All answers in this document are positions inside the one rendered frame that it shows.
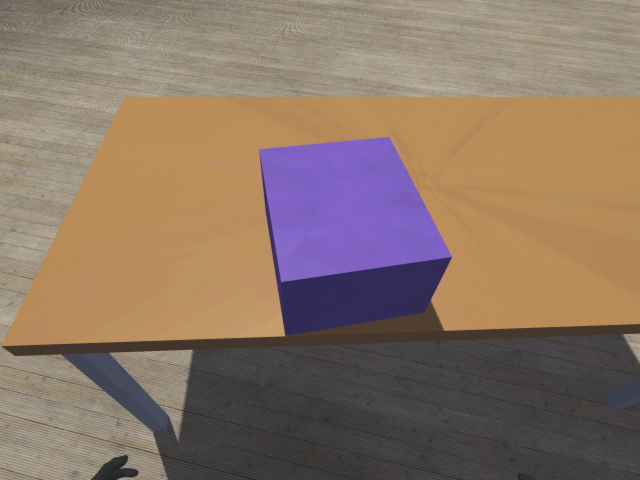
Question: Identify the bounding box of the table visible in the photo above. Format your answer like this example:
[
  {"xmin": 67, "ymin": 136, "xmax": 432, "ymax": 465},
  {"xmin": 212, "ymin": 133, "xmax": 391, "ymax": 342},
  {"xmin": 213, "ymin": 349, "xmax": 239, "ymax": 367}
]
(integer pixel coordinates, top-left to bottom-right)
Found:
[{"xmin": 1, "ymin": 97, "xmax": 640, "ymax": 431}]

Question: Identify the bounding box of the robot left hand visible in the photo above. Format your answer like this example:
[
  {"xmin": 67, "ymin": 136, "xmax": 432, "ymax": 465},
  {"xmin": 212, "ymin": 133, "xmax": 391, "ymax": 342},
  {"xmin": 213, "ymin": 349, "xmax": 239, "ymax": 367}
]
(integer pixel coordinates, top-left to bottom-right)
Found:
[{"xmin": 91, "ymin": 455, "xmax": 138, "ymax": 480}]

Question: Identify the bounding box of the carton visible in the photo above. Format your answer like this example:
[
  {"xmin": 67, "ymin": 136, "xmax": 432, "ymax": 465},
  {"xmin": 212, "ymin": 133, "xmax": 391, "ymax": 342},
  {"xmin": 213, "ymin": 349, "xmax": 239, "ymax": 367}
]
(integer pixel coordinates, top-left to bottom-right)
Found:
[{"xmin": 259, "ymin": 137, "xmax": 452, "ymax": 336}]

